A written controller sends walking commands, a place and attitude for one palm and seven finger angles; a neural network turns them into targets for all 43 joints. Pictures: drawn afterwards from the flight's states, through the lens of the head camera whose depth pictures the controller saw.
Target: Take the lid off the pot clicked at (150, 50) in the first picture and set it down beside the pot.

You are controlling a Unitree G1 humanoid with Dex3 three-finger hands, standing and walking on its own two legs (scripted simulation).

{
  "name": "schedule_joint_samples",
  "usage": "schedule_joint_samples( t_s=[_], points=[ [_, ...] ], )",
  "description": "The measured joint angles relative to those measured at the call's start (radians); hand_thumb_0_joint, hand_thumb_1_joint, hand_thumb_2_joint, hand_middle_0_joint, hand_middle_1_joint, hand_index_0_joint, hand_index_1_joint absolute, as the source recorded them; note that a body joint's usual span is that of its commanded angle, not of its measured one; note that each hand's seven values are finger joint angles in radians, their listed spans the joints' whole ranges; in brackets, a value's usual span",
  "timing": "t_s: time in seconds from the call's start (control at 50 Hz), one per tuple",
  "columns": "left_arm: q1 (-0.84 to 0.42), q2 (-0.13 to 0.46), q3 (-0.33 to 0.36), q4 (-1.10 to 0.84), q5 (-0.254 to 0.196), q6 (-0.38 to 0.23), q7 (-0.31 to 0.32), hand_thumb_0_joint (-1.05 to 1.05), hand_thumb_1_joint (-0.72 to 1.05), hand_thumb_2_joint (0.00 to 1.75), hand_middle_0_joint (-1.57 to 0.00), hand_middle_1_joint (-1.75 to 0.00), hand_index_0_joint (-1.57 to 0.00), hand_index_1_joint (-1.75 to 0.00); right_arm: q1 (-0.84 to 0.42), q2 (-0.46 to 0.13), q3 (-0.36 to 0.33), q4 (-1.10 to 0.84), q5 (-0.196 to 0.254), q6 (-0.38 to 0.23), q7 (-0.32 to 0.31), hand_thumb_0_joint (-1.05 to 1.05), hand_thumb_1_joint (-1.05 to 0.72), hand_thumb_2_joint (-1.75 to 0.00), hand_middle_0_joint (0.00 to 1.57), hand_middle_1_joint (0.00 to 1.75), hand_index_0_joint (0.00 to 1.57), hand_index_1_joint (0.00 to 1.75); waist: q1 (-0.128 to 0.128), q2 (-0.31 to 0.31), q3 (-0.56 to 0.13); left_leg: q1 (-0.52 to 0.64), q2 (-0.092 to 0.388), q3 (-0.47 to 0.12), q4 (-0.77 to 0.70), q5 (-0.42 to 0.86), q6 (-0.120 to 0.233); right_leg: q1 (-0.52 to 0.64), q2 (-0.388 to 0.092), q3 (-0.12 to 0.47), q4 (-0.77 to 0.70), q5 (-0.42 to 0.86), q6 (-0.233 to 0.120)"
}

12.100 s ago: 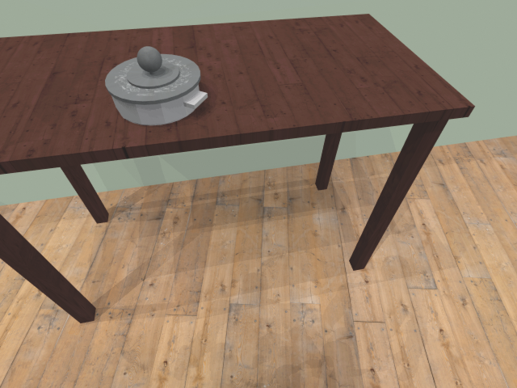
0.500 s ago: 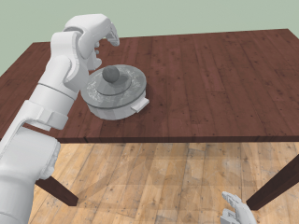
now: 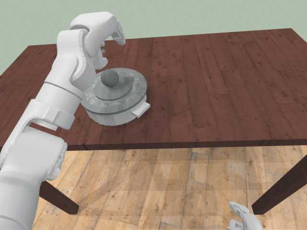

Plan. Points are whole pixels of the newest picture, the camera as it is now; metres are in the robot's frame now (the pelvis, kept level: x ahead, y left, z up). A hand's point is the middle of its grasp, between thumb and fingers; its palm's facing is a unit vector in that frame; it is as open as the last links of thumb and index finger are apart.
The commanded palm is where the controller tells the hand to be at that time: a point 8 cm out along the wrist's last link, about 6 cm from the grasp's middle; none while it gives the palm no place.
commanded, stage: move the open hand above the knob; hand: left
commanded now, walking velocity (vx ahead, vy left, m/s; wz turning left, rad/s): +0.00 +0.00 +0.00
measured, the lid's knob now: (109, 78) +0.48 +0.12 +0.17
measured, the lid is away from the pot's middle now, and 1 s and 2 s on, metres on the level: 0.00 0.00 0.00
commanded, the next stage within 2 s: lower the open fingers around the knob in 0.82 s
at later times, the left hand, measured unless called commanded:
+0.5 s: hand (101, 52) +0.45 +0.11 +0.26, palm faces -0.09 -0.02 -1.00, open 10.0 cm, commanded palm +0.41 +0.13 +0.32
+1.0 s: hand (94, 56) +0.44 +0.13 +0.26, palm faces -0.10 -0.03 -0.99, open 10.0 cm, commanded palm +0.41 +0.14 +0.31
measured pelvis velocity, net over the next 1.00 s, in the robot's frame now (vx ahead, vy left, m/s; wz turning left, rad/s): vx -0.01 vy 0.00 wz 0.01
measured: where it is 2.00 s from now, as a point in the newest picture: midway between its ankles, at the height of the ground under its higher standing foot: outside the picture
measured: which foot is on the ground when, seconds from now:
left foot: down 0.00-1.00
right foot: down 0.00-1.00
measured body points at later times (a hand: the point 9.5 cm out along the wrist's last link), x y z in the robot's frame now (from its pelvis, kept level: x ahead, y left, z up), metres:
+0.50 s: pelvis +0.00 -0.01 +0.00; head +0.01 -0.05 +0.45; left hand +0.45 +0.11 +0.32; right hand +0.16 -0.24 -0.12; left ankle -0.03 +0.08 -0.74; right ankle +0.03 -0.12 -0.74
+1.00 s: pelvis -0.01 +0.00 +0.00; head +0.00 -0.04 +0.45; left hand +0.44 +0.13 +0.31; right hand +0.17 -0.23 -0.11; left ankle -0.03 +0.08 -0.74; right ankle +0.03 -0.12 -0.74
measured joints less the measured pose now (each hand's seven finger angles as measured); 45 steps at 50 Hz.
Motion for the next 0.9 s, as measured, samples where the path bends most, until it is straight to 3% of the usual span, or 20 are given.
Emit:
schedule_joint_samples(
  t_s=[0.22,0.54,0.9],
  points=[
    [-0.013,-0.011,-0.029,0.015,-0.009,0.007,0.006,0.0,-0.41,1.74,-0.89,-0.09,-0.89,-0.08,-0.038,0.005,0.008,-0.001,0.005,0.001,-0.005,0.01,-0.9,-0.9,0.2,0.3,0.2,0.3,0.011,-0.004,-0.001,-0.005,0.0,-0.011,0.011,0.0,-0.004,0.001,-0.002,-0.011,0.008,-0.003,-0.004],
    [0.001,0.008,0.003,0.014,-0.009,-0.006,-0.007,0.0,-0.41,1.74,-0.89,-0.09,-0.89,-0.08,-0.013,-0.001,0.008,0.006,0.002,0.003,-0.01,0.01,-0.9,-0.9,0.2,0.3,0.2,0.3,0.001,0.0,-0.002,0.004,0.005,-0.01,0.005,0.0,-0.007,0.008,0.004,-0.01,0.002,-0.002,-0.007],
    [0.039,0.032,-0.003,-0.04,-0.012,0.003,-0.014,0.0,-0.41,1.74,-0.89,-0.09,-0.89,-0.08,-0.028,-0.002,0.006,-0.006,0.009,0.008,-0.01,0.01,-0.9,-0.9,0.2,0.3,0.2,0.3,0.013,-0.002,0.003,0.005,0.005,-0.008,0.013,-0.002,-0.006,0.012,0.003,-0.009,0.005,0.0,-0.006]
  ],
)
